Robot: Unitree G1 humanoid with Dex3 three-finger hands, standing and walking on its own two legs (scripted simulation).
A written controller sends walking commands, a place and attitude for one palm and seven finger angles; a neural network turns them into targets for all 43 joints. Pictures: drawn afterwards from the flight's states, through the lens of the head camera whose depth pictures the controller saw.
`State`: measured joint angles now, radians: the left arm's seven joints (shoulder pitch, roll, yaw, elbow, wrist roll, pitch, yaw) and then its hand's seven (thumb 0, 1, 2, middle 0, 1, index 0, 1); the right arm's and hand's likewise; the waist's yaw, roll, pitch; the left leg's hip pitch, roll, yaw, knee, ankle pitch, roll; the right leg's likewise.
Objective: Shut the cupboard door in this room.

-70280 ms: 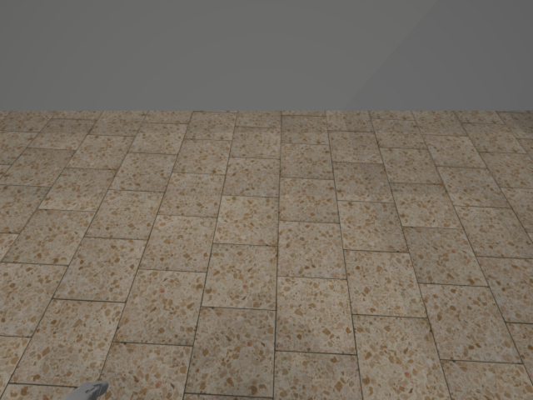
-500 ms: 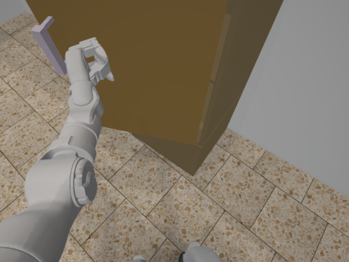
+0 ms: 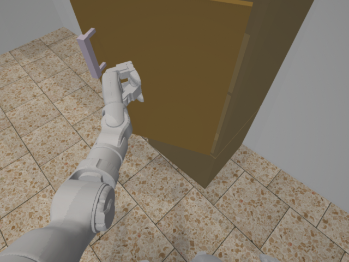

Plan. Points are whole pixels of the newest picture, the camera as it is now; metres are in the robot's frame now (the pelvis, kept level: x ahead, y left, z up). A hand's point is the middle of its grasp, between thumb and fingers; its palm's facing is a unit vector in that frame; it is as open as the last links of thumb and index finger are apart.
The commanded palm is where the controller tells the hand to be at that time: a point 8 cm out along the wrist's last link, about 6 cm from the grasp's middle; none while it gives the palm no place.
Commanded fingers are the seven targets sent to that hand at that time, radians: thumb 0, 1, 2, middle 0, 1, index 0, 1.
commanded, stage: draw the hand back to the body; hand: left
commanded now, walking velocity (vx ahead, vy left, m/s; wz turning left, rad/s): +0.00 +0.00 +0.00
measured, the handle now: (94, 54) +0.64 +0.19 +0.11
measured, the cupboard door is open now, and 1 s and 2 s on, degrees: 24 24 24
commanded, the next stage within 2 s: step back with the hand held close in 1.54 s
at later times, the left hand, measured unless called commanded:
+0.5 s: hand (83, 125) +0.36 +0.15 +0.15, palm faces +0.13 -0.99 -0.03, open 3.1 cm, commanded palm +0.31 +0.20 +0.16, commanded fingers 0.00 0.90 0.90 -1.08 -1.26 -1.08 -1.26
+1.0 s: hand out of the picture +0.24 +0.25 +0.18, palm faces +0.34 -0.87 -0.34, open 4.8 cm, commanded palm +0.19 +0.30 +0.20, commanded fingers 0.00 0.90 0.90 -0.39 -0.51 -0.39 -0.51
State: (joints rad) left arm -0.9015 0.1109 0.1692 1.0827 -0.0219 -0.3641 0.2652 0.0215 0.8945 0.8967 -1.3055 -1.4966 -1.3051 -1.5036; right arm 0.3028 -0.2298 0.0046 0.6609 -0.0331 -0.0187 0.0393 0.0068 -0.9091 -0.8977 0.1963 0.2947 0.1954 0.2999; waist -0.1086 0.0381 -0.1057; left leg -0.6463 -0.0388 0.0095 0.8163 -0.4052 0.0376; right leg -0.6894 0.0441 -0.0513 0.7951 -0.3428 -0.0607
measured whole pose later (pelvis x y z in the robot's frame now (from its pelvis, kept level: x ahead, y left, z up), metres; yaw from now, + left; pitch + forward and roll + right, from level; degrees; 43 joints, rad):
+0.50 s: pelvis +0.00 +0.00 +0.03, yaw -1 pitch +2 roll +0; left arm -0.25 0.17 0.12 0.29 -0.16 -0.06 0.05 0.02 0.90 0.90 -1.27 -1.46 -1.27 -1.46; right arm 0.23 -0.27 0.02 0.61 0.06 -0.03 -0.05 0.01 -0.91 -0.90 0.20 0.29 0.19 0.30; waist 0.00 0.05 -0.06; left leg -0.31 -0.04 0.01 0.60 -0.33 0.04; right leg -0.35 0.05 -0.03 0.58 -0.27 -0.05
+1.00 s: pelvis +0.02 +0.02 +0.04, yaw +1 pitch -3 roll -1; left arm 0.31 0.31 0.21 -0.28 -0.07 -0.01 0.08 0.02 0.89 0.90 -0.66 -0.79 -0.66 -0.80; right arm 0.19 -0.22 0.06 0.61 0.02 0.00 -0.05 0.01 -0.91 -0.90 0.20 0.30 0.20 0.30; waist 0.05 0.09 0.00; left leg -0.08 -0.06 -0.01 0.40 -0.27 0.06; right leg -0.12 0.03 -0.04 0.39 -0.22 -0.03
